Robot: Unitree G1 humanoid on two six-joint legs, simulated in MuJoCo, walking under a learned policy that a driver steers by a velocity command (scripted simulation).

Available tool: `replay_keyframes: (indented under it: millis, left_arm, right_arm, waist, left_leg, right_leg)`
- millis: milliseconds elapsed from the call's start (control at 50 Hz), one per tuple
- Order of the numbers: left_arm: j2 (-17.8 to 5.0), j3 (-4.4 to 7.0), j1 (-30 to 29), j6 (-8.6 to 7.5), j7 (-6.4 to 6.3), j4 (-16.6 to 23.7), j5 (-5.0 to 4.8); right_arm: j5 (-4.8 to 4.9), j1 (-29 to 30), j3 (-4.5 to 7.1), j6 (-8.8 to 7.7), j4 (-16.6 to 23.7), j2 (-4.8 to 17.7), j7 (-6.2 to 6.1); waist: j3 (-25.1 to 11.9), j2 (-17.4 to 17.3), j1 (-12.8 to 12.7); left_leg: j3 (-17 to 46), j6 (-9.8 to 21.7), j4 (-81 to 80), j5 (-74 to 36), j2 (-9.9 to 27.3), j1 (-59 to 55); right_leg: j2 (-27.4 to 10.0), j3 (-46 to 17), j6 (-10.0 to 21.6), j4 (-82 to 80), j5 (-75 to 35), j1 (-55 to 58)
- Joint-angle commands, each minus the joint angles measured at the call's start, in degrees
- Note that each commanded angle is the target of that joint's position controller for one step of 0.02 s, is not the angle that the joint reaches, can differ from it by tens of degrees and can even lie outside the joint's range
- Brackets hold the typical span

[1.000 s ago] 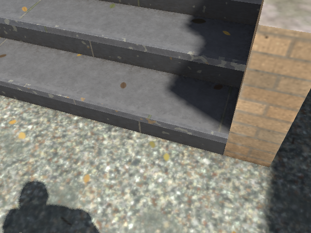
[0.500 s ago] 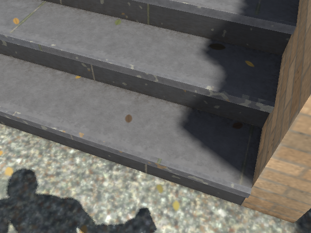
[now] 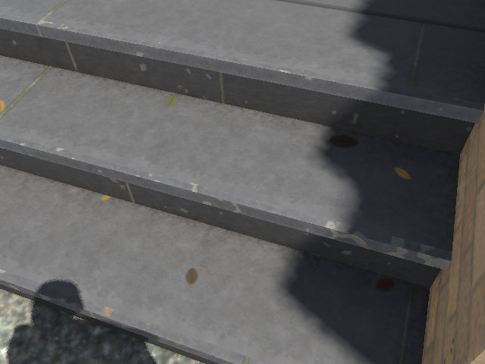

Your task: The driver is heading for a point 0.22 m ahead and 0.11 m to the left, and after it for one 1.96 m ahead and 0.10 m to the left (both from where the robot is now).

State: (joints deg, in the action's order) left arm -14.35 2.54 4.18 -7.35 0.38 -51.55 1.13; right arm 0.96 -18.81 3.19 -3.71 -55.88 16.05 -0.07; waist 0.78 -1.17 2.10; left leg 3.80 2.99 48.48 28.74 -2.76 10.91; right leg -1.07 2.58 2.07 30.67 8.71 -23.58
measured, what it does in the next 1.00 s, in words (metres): climbs: left foot, then right foot 0.17 m higher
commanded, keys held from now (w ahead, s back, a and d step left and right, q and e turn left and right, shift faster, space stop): w+q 0.24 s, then w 0.76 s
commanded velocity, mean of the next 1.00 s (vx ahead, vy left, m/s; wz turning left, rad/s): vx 0.50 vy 0.00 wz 0.22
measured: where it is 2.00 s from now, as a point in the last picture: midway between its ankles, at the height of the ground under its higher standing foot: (125, 149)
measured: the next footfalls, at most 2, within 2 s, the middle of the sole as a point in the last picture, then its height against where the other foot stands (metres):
left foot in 0.42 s outside the picture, level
right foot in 0.90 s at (236, 305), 0.17 m higher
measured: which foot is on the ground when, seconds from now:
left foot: up 0.00-0.40, down 0.42-0.94, up 0.96-1.00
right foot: down 0.00-0.44, up 0.46-0.88, down 0.90-1.00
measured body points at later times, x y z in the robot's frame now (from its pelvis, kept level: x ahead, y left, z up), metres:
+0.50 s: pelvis +0.22 +0.07 +0.00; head +0.23 +0.09 +0.45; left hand +0.22 +0.35 -0.14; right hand +0.40 -0.16 -0.11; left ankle +0.25 +0.17 -0.73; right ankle +0.10 -0.10 -0.63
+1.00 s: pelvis +0.45 +0.10 +0.08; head +0.44 +0.10 +0.53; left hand +0.57 +0.35 -0.02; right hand +0.51 -0.13 -0.06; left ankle +0.29 +0.20 -0.55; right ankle +0.53 +0.04 -0.56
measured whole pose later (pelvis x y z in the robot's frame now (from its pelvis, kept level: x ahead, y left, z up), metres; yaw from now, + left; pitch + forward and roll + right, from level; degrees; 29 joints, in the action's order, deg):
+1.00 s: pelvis +0.45 +0.10 +0.08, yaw +13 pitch +1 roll -1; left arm -10.0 -1.8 6.2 -3.3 0.0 -43.6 2.0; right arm 0.4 -21.2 0.6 -2.8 -59.2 10.5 0.7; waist -3.1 -0.3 -2.6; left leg 9.2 6.9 69.3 8.2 -4.5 19.9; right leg 0.3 9.1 6.4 67.4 29.8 -39.4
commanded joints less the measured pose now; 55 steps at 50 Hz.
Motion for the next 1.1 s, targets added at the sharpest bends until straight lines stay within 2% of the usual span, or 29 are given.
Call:
replay_keyframes:
  millis: [20,40,80,200,260,340,380,420,440,460,480,500,520,560,580,660,720,780,820,840,860,900,920,940,960,980,1020,1060,1100]
  left_arm:
    - [-7.92,2.20,12.50,-0.44,-0.19,-0.20,-0.59]
    - [-6.18,1.52,8.63,-0.43,-0.06,0.45,-0.65]
    - [-5.98,1.26,6.11,-0.40,-0.41,0.09,-0.09]
    - [-9.71,2.30,7.22,0.44,-1.89,0.51,0.29]
    - [-10.01,2.19,9.24,1.05,-2.42,0.36,-0.22]
    - [-10.88,2.49,10.36,2.34,-0.52,0.27,-1.17]
    - [-12.54,2.89,10.40,2.99,-0.53,-0.17,-2.39]
    - [-11.59,2.42,9.59,3.15,-0.61,-0.27,-3.10]
    - [-7.96,1.17,10.99,2.75,-0.66,1.19,-0.40]
    - [-1.11,-0.88,20.78,1.57,0.08,-0.80,-1.50]
    - [-5.00,0.27,16.79,0.55,0.56,-1.44,-3.26]
    - [-4.68,0.34,9.90,0.40,0.65,1.14,-4.31]
    - [-2.98,-0.07,6.20,0.74,0.14,2.15,-3.75]
    - [0.76,-0.86,6.99,2.31,0.25,3.08,-3.00]
    - [3.22,-1.47,8.03,3.05,0.28,3.59,-3.91]
    - [8.93,-4.95,4.13,3.98,-0.38,9.70,-4.08]
    - [7.36,-6.74,-1.80,3.26,-0.35,16.16,-2.28]
    - [7.16,-7.27,-9.24,3.03,-1.84,20.23,0.54]
    - [7.48,-7.67,-6.53,3.12,-1.61,18.84,-0.33]
    - [7.35,-7.61,-6.81,2.63,-1.22,19.23,-0.87]
    - [5.28,-6.50,-6.28,2.41,-0.78,18.94,-1.77]
    - [0.61,-4.29,3.37,3.02,0.38,17.04,-1.97]
    - [-4.44,-2.66,14.83,3.40,1.40,12.95,-0.34]
    - [-9.64,-0.68,24.17,4.46,0.80,8.14,1.65]
    - [-10.07,0.06,29.16,5.38,-1.28,4.14,3.05]
    - [-5.01,-1.08,23.32,5.07,-1.63,2.24,1.39]
    - [5.71,-4.02,13.03,3.77,0.42,-0.69,0.72]
    - [10.46,-4.80,9.42,3.49,1.43,-2.81,1.25]
    - [8.90,-4.65,14.72,3.90,2.17,-5.80,1.74]
  right_arm:
    - [1.94,3.19,1.15,-2.52,5.94,7.85,-0.04]
    - [1.45,5.03,1.10,-1.84,6.02,6.60,-0.47]
    - [0.57,5.49,0.99,-0.22,6.81,3.93,-0.53]
    - [-0.13,8.16,0.73,1.57,10.47,1.88,-0.28]
    - [-0.31,12.93,0.27,2.05,12.83,0.38,0.74]
    - [-0.24,15.49,-0.17,3.07,14.43,0.53,1.58]
    - [-0.89,10.16,0.86,2.75,13.43,2.46,1.97]
    - [-1.47,-2.66,3.12,2.06,9.01,5.04,1.83]
    - [-1.07,-5.30,4.97,2.48,8.18,12.32,0.68]
    - [-2.51,-8.11,4.99,2.73,7.81,16.64,0.18]
    - [-2.42,-10.37,4.50,2.02,7.31,12.55,0.77]
    - [-1.72,-8.39,3.67,1.85,6.59,9.43,0.95]
    - [-1.09,-5.39,2.33,1.97,5.96,5.71,1.35]
    - [-2.26,-4.80,-0.42,2.58,3.22,-1.14,2.03]
    - [-2.38,-6.32,-1.14,3.10,1.26,-2.42,2.33]
    - [-2.99,-9.11,-3.66,3.44,-3.69,-3.85,1.83]
    - [-3.05,-2.65,-4.91,3.27,-2.20,-2.59,0.67]
    - [-0.71,-9.11,-4.02,2.12,-4.02,0.76,-2.38]
    - [1.09,-10.28,-3.38,2.89,-5.54,1.41,-3.48]
    - [1.44,-9.80,-3.09,3.00,-4.07,2.74,-3.69]
    - [0.31,-13.06,-2.94,2.92,-4.29,4.25,-3.63]
    - [-1.18,-12.06,-2.54,2.44,-4.94,5.37,-3.71]
    - [-2.73,-9.31,-2.11,1.36,-2.78,5.12,-3.69]
    - [-1.51,-8.86,-1.99,0.35,-1.30,0.26,-1.52]
    - [-2.03,-4.15,-1.93,-1.39,-1.11,-2.76,1.27]
    - [0.04,0.21,-1.24,-1.96,2.95,-4.18,3.30]
    - [1.11,10.49,-2.89,-1.47,10.78,-5.75,2.79]
    - [1.17,1.19,-3.61,0.44,8.77,-7.31,1.59]
    - [1.19,0.77,-5.30,0.88,9.52,-10.04,1.44]
  waist:
    - [-7.98,9.26,-6.75]
    - [-4.89,4.48,-5.13]
    - [-0.83,5.57,-2.52]
    - [-0.59,5.28,-1.92]
    - [-0.35,5.92,-3.38]
    - [0.45,7.23,-3.71]
    - [-2.67,8.62,-0.64]
    - [-7.39,5.27,6.58]
    - [-7.57,-6.65,5.47]
    - [-16.87,-17.08,0.61]
    - [-19.22,-5.89,5.20]
    - [-11.49,-5.04,5.02]
    - [-6.06,-1.75,3.83]
    - [-1.57,-5.83,0.91]
    - [-0.21,-8.09,0.00]
    - [5.57,-3.29,-1.86]
    - [6.46,-0.09,-4.80]
    - [0.05,-3.21,-2.72]
    - [-3.63,-4.84,-4.03]
    - [-5.18,-5.35,-4.93]
    - [-8.43,-10.46,-5.52]
    - [-12.85,-19.41,-11.46]
    - [-18.42,-11.51,-14.66]
    - [-23.32,13.23,-15.22]
    - [-23.09,20.40,-15.13]
    - [-10.88,12.99,-10.64]
    - [6.89,0.61,-2.62]
    - [4.86,1.83,3.70]
    - [4.48,3.46,3.04]
  left_leg:
    - [4.82,1.93,24.34,-2.18,4.56,33.50]
    - [3.48,1.39,22.43,-6.85,7.29,30.68]
    - [3.14,0.24,18.98,-11.71,9.43,26.44]
    - [-0.23,-4.35,9.24,-24.37,9.00,27.30]
    - [-2.56,-4.20,-0.91,-29.07,7.95,24.19]
    - [-5.71,-1.47,-6.21,-21.00,6.11,20.74]
    - [-7.60,0.91,-9.43,-17.08,3.20,12.83]
    - [-9.50,3.64,-23.50,-27.80,-0.77,-4.68]
    - [6.95,5.98,-22.90,-46.99,9.74,-16.79]
    - [30.48,18.87,-24.49,-57.04,24.89,-29.28]
    - [32.57,20.10,-28.44,-37.02,25.23,-27.14]
    - [25.91,17.23,-29.77,-22.32,22.42,-21.49]
    - [21.82,13.97,-30.94,-12.62,19.83,-14.09]
    - [19.36,12.67,-33.66,-4.72,17.67,-3.32]
    - [19.10,12.47,-34.81,-2.01,17.99,-1.53]
    - [13.84,9.13,-33.77,-5.25,19.42,2.86]
    - [2.63,5.17,-36.50,-7.25,13.41,15.29]
    - [4.34,10.10,-47.80,-19.88,14.14,15.03]
    - [-2.59,8.53,-45.81,-47.13,13.65,2.14]
    - [-4.63,7.83,-41.50,-71.49,13.24,-0.94]
    - [-4.17,8.51,-35.37,-101.47,14.34,-7.09]
    - [-1.93,9.41,-21.62,-125.56,18.90,-20.11]
    - [-1.99,9.68,-7.87,-121.59,17.28,-11.61]
    - [-0.73,6.24,12.42,-73.48,4.62,9.30]
    - [10.67,3.74,39.43,-19.25,-7.61,20.96]
    - [16.44,4.54,52.11,-13.83,-5.71,32.14]
    - [9.05,7.28,55.91,-14.78,-0.91,40.87]
    - [7.92,7.04,57.30,-17.03,0.79,39.54]
    - [7.48,7.25,63.24,-18.84,0.88,48.38]
  right_leg:
    - [-20.75,-26.66,9.84,-15.00,3.97,32.74]
    - [-18.43,-20.93,8.38,-17.32,1.47,25.54]
    - [-16.30,-13.11,7.25,-21.26,-5.00,17.02]
    - [-14.04,2.36,7.39,-21.79,-21.69,15.47]
    - [-13.78,5.71,6.27,-20.03,-22.50,16.78]
    - [-17.50,5.19,6.44,-16.88,-26.86,21.22]
    - [-16.97,6.64,5.40,-8.18,-42.38,23.10]
    - [-12.20,9.15,1.87,10.03,-40.48,18.42]
    - [-7.08,10.28,-2.09,29.68,-9.01,1.62]
    - [1.29,3.89,-4.96,54.43,26.49,-14.64]
    - [-0.74,-5.55,-4.22,63.00,24.44,-21.49]
    - [-2.79,-3.49,-2.74,67.44,21.22,-28.56]
    - [-4.88,-2.04,-1.74,69.70,17.89,-31.77]
    - [-4.68,-0.96,-0.38,86.95,17.75,-36.38]
    - [-3.53,-0.43,0.16,98.24,19.17,-41.47]
    - [-0.02,-5.68,1.53,114.91,15.50,-60.54]
    - [0.61,-4.53,0.58,91.89,4.32,-55.13]
    - [-3.24,4.54,-2.64,74.13,0.91,-38.22]
    - [-2.85,8.98,-0.44,62.22,4.88,-31.02]
    - [-0.38,10.82,1.42,51.85,11.11,-23.09]
    - [4.43,14.14,2.39,46.95,19.43,-17.05]
    - [6.42,6.67,5.68,33.02,24.94,-10.43]
    - [-0.07,-9.01,9.97,30.55,11.02,4.36]
    - [-11.95,-40.79,19.79,4.13,16.76,21.12]
    - [-19.19,-66.79,23.43,-16.02,20.94,23.33]
    - [-19.77,-59.90,19.11,-14.35,31.26,13.82]
    - [-15.58,-34.95,11.44,-8.93,31.53,-7.46]
    - [-10.64,-18.58,6.24,-8.29,20.28,-10.48]
    - [-10.17,-13.47,6.04,-11.22,14.18,-5.40]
